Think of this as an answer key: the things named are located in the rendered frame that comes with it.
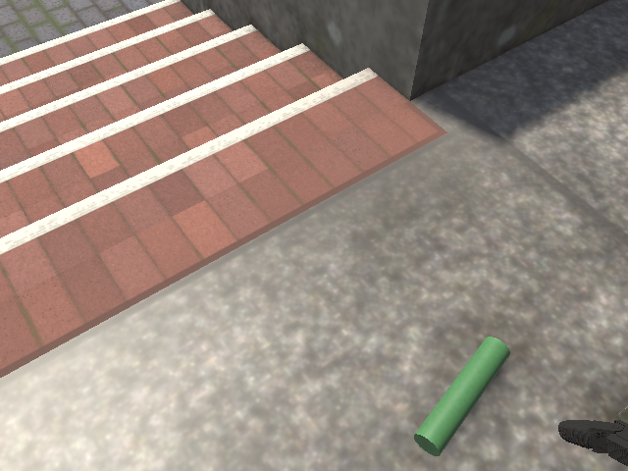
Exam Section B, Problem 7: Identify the robot right hand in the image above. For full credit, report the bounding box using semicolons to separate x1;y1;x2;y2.
558;420;628;466

